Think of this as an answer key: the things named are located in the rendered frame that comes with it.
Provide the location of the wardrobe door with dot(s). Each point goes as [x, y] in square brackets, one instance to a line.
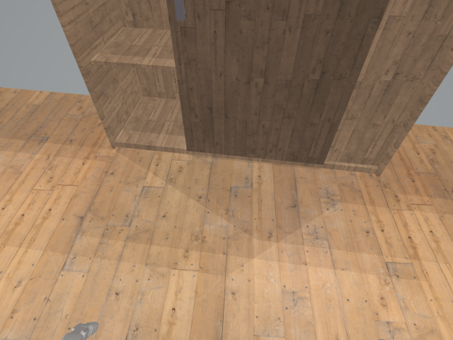
[404, 56]
[269, 79]

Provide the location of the robot left hand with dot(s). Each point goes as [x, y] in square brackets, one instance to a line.
[81, 331]

